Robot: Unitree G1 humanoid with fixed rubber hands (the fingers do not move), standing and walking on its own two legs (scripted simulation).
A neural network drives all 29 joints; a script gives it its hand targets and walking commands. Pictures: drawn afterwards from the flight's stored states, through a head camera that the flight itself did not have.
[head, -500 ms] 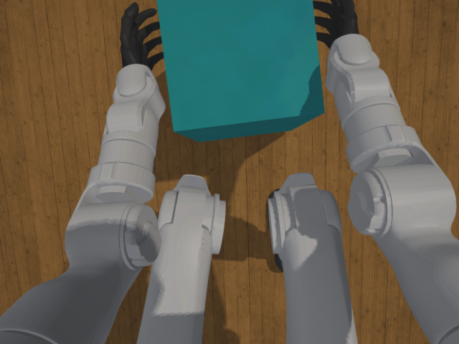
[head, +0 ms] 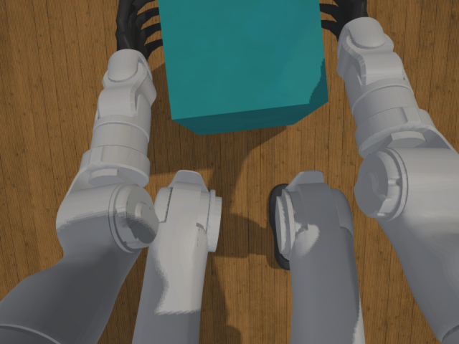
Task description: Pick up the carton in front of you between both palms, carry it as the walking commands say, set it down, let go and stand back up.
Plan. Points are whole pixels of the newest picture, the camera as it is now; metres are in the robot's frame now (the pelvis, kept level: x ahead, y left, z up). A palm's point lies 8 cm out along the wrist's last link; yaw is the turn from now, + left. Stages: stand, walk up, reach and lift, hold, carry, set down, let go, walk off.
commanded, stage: set down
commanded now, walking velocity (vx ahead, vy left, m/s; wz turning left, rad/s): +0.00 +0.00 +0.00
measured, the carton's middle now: (241, 66) +0.50 -0.01 -0.24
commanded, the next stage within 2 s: let go in 1.60 s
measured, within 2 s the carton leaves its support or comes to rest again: rests again in 0.34 s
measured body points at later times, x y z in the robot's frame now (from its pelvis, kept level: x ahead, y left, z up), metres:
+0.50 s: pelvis +0.00 +0.00 -0.01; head +0.37 -0.02 +0.25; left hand +0.49 +0.19 -0.21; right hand +0.52 -0.21 -0.22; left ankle +0.11 +0.12 -0.34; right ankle +0.11 -0.11 -0.34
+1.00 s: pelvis +0.01 +0.00 +0.08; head +0.33 -0.01 +0.40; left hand +0.51 +0.18 -0.05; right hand +0.54 -0.20 -0.05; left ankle +0.11 +0.12 -0.34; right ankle +0.11 -0.11 -0.34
